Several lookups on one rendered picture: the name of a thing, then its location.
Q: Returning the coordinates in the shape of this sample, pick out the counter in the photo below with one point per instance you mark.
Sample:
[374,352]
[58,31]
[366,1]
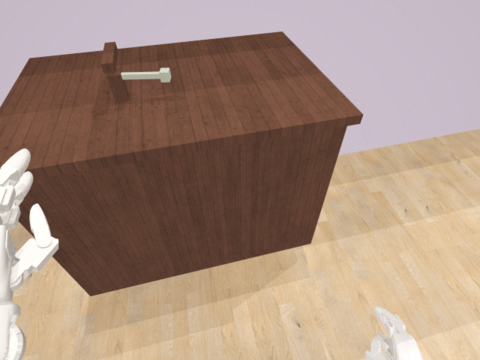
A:
[142,180]

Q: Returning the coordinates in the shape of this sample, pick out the tap lever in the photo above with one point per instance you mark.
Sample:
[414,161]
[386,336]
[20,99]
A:
[164,75]

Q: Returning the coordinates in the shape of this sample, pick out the robot left forearm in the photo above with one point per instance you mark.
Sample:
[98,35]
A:
[12,338]

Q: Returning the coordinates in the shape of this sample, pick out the left robot hand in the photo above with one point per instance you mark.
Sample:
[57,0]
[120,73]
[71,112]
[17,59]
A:
[15,183]

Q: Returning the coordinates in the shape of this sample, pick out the right robot hand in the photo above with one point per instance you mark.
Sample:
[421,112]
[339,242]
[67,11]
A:
[401,346]

